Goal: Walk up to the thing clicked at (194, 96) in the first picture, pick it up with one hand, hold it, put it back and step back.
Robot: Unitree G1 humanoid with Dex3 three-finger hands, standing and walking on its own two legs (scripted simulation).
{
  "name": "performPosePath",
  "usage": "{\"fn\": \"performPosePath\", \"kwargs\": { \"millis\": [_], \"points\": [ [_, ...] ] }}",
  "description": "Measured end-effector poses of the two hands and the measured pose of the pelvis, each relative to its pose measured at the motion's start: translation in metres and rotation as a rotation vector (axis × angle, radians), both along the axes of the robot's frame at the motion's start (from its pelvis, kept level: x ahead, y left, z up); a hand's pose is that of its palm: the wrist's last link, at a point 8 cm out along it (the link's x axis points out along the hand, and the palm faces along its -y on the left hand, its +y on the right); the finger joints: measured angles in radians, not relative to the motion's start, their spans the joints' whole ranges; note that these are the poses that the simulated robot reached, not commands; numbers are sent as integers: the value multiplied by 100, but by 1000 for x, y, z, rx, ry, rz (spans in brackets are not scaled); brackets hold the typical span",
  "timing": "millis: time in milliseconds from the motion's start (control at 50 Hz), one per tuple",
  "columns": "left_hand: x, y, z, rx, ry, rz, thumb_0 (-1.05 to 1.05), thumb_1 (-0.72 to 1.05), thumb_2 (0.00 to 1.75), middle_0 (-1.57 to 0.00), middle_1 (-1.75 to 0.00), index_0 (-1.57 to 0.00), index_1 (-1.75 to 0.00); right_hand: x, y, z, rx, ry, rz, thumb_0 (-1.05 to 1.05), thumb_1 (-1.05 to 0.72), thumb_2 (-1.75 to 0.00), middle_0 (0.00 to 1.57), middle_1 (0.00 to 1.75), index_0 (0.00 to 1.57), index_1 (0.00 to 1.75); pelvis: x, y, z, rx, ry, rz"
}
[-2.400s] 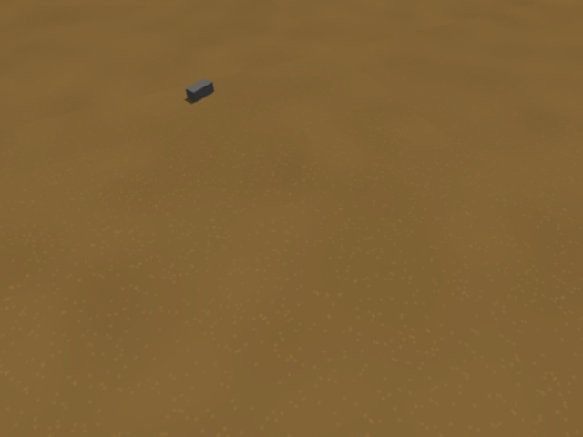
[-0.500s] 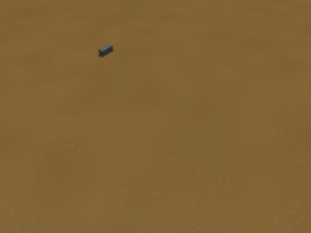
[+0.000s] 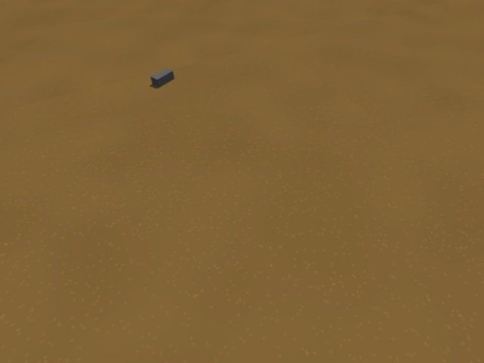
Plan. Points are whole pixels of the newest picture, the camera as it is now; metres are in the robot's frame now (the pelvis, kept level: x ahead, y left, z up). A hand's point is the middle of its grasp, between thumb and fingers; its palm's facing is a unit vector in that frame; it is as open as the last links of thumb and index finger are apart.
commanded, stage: stand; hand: left
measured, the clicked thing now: (162, 77) +2.24 +0.61 -0.75
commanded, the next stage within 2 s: walk up in 0.02 s
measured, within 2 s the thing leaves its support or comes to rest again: neither
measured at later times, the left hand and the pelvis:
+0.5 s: hand out of the picture +0.17 +0.42 -0.19, palm faces +0.23 -0.92 -0.32, open 7.4 cm; pelvis +0.14 +0.11 -0.04, yaw +16 degrees
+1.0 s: hand (71, 234) +0.43 +0.42 -0.13, palm faces +0.51 -0.79 -0.34, open 7.4 cm; pelvis +0.48 +0.13 -0.02, yaw +30 degrees
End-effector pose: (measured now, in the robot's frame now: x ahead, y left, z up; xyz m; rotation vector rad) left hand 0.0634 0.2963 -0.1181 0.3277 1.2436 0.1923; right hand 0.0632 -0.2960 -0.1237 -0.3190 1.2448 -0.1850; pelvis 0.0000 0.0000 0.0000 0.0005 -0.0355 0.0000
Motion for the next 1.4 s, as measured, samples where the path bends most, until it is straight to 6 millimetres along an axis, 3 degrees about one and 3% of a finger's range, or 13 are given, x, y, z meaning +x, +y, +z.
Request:
{"fn": "performPosePath", "kwargs": {
  "millis": [100,160,260,340,440,580,680,780,900,1020,1140,1280,1400],
  "points": [
    [3,11,4,-29,-101,61,1,90,89,-20,-30,-20,-30,5,-3,5,6,32,74,1,-90,-90,20,30,20,30,4,0,-2,-13,17,100],
    [-1,30,11,-20,-173,119,1,90,89,-20,-30,-20,-30,27,-5,19,-18,65,146,1,-90,-90,20,30,20,30,10,6,1,4,25,139],
    [-11,75,8,9,-150,183,1,90,89,-20,-30,-20,-30,98,-4,41,-88,-28,225,1,-90,-90,20,30,21,30,34,30,-4,-7,4,193],
    [-2,122,-8,29,-145,243,1,90,89,-20,-30,-20,-30,163,17,55,-141,-137,258,1,-90,-90,20,30,20,30,70,57,-20,-25,-12,232],
    [47,172,-41,42,-151,257,1,90,90,-20,-30,-20,-30,220,53,50,-196,-278,254,1,-90,-90,20,30,20,30,115,96,-49,9,-22,245],
    [140,157,-19,-96,-245,247,1,91,90,-19,-29,-19,-30,237,104,48,-126,-91,302,1,-90,-90,20,30,20,30,178,115,-14,1,-15,329],
    [178,155,-11,-116,-200,286,1,90,90,-20,-30,-20,-30,285,122,40,-94,-9,351,1,-90,-90,21,30,21,30,240,123,-6,0,10,387],
    [226,166,-11,-56,-145,344,1,90,90,-20,-30,-20,-30,370,125,21,-85,11,406,1,-90,-90,21,30,21,30,318,124,-18,21,43,431],
    [314,168,-6,41,-217,416,1,90,90,-20,-30,-20,-30,512,121,-16,-118,8,496,1,-90,-90,21,30,21,30,413,121,-41,-19,35,483],
    [340,151,22,58,-205,541,1,90,89,-20,-30,-20,-30,664,185,11,-34,-145,628,1,-91,-90,20,30,20,30,494,133,-11,19,28,536],
    [354,149,11,45,-85,620,1,90,89,-20,-30,-20,-30,794,250,33,11,-287,730,1,-90,-90,20,30,20,30,570,150,-12,-18,11,573],
    [407,165,-40,-20,-3,697,1,90,90,-20,-30,-20,-30,900,310,22,-41,-297,796,1,-90,-90,20,30,20,30,666,190,-42,-1,23,619],
    [508,179,-43,-90,1,618,1,90,90,-20,-30,-20,-30,936,309,28,-62,-294,695,0,-90,-90,20,30,21,30,731,215,-32,8,5,615]
  ]
}}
